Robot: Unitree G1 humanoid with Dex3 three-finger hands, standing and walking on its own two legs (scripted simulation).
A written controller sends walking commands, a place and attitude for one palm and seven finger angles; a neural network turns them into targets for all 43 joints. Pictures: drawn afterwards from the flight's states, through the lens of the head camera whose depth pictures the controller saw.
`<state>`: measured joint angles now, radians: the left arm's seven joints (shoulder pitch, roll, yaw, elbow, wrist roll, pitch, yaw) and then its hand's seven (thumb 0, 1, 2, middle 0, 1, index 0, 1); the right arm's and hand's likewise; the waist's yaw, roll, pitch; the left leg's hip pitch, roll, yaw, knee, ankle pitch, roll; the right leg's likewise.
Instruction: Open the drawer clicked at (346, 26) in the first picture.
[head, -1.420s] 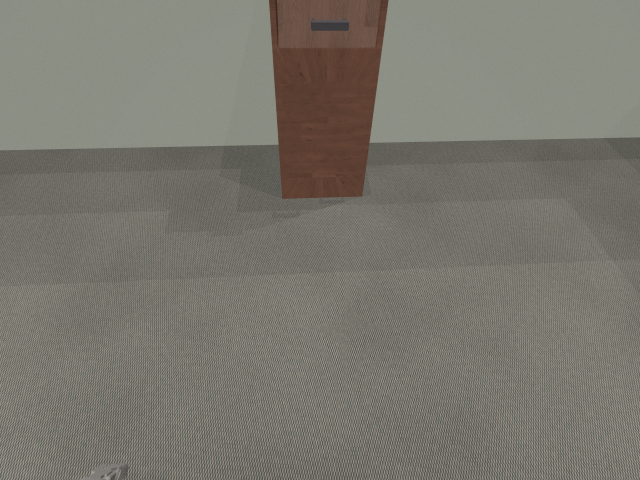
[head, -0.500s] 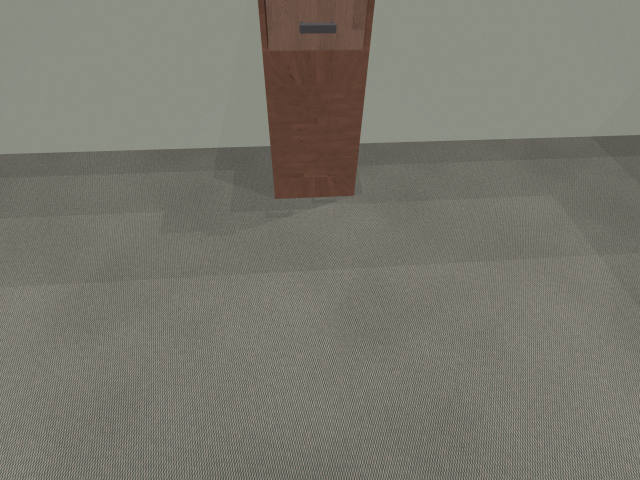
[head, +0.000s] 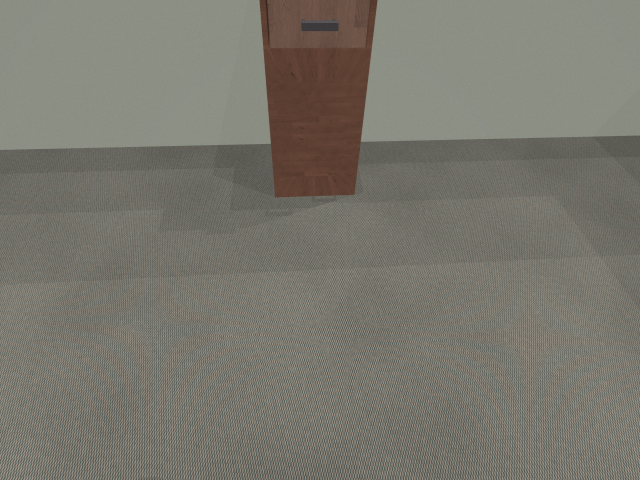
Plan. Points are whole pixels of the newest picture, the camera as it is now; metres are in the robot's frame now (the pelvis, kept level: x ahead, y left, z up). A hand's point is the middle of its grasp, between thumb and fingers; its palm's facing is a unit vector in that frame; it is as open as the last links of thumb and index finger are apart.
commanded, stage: look at it before walking up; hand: left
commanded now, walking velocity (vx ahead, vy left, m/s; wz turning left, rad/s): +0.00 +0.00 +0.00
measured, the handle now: (319, 23) +1.47 +0.08 +0.02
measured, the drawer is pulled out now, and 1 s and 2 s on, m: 0.00 0.00 0.00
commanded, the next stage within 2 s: walk to a spot facing it in 0.02 s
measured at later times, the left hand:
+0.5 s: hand out of the picture +0.07 +0.17 -0.19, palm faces -0.08 -0.97 -0.22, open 7.3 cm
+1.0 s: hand (220, 402) +0.28 +0.19 -0.20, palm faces -0.22 -0.96 -0.16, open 7.3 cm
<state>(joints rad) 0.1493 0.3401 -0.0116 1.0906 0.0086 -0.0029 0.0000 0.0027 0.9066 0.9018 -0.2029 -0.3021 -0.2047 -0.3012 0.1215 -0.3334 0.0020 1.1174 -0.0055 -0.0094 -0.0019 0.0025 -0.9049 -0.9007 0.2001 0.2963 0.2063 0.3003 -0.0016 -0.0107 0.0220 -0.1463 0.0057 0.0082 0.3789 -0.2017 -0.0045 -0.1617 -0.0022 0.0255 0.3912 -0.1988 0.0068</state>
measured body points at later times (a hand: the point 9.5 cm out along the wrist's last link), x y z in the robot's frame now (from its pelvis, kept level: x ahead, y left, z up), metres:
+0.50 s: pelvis +0.07 -0.03 -0.02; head +0.07 -0.04 +0.43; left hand +0.08 +0.22 -0.17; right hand +0.03 -0.28 -0.18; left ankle +0.01 +0.11 -0.72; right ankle +0.03 -0.11 -0.75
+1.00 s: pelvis +0.28 +0.00 -0.02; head +0.29 +0.03 +0.43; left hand +0.30 +0.24 -0.19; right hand +0.31 -0.24 -0.15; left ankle +0.36 +0.06 -0.75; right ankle +0.12 -0.09 -0.65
